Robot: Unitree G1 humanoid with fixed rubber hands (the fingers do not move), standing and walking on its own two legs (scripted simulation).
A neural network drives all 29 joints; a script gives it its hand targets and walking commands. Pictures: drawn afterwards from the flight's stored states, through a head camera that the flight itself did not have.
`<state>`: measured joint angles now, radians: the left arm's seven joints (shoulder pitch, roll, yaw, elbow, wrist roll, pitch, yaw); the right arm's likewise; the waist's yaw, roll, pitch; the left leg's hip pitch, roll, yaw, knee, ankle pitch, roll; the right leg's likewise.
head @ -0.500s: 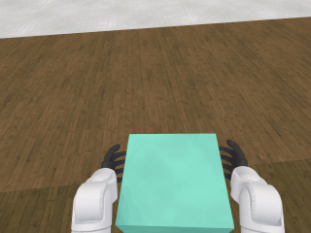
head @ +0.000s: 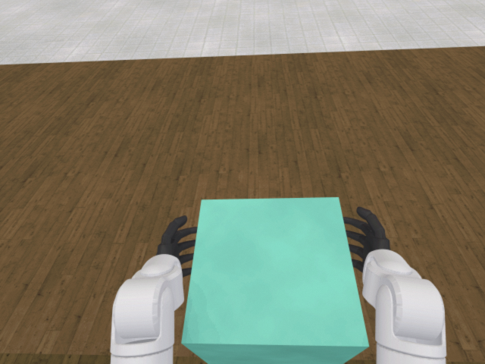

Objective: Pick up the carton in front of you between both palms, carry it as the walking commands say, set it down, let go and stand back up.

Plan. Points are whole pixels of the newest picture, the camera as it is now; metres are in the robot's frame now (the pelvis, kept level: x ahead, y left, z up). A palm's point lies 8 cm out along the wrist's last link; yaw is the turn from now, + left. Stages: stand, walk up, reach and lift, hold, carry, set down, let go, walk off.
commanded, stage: carry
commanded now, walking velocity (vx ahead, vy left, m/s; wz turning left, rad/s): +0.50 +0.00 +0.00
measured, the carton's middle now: (270, 290) +0.27 +0.00 -0.02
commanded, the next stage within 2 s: none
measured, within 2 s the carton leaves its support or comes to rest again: neither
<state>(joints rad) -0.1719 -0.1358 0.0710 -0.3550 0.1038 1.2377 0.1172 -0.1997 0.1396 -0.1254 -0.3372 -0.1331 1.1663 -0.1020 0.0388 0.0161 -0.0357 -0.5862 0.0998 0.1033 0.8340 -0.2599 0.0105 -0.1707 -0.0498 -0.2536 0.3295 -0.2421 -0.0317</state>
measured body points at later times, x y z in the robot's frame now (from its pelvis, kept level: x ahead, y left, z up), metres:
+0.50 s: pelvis +0.30 +0.04 -0.01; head +0.35 +0.04 +0.44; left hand +0.68 +0.17 +0.10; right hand +0.67 -0.13 +0.11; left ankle +0.26 +0.11 -0.75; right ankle +0.41 -0.09 -0.71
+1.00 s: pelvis +0.64 +0.01 -0.05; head +0.72 +0.01 +0.40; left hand +1.02 +0.16 +0.05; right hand +1.03 -0.14 +0.05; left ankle +0.78 +0.08 -0.76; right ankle +0.47 -0.05 -0.76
